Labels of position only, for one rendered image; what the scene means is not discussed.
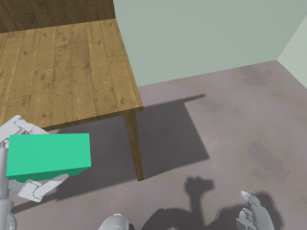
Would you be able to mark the robot left thigh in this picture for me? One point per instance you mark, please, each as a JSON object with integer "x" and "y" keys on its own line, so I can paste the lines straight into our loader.
{"x": 115, "y": 223}

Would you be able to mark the robot left forearm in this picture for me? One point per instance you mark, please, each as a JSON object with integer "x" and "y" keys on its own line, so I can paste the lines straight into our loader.
{"x": 7, "y": 219}

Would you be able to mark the table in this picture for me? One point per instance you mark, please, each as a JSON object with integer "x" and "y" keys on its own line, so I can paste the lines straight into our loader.
{"x": 64, "y": 63}

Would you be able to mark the sponge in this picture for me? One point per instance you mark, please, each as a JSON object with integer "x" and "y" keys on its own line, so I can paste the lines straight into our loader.
{"x": 45, "y": 156}

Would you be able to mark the left robot hand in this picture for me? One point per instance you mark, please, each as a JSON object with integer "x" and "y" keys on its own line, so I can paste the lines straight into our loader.
{"x": 31, "y": 189}

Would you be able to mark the right robot hand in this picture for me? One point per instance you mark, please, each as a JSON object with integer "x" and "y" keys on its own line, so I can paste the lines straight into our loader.
{"x": 256, "y": 219}

